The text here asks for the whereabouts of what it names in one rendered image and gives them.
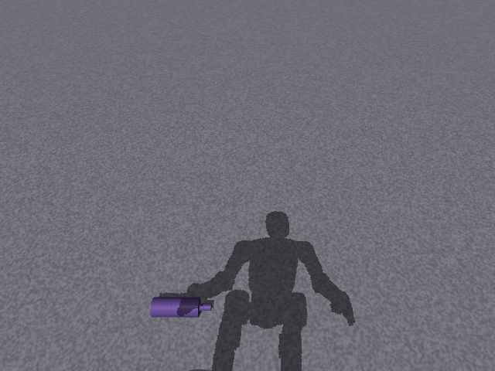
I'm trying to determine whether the bottle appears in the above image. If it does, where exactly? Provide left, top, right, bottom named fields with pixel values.
left=150, top=297, right=212, bottom=317

